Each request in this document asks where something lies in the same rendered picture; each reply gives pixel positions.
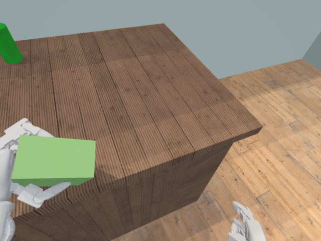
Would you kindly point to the left robot forearm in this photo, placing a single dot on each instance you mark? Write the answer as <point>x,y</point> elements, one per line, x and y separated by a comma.
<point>7,224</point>

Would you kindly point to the robot left hand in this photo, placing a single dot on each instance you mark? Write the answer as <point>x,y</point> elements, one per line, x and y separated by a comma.
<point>31,194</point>

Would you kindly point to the robot right hand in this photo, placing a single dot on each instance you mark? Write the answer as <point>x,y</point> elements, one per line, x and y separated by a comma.
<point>250,231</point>

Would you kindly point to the sponge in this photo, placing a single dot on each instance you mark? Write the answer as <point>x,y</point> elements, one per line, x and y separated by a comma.
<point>47,161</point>

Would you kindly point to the table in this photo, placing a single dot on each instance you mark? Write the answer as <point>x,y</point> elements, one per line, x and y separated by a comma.
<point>161,120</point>

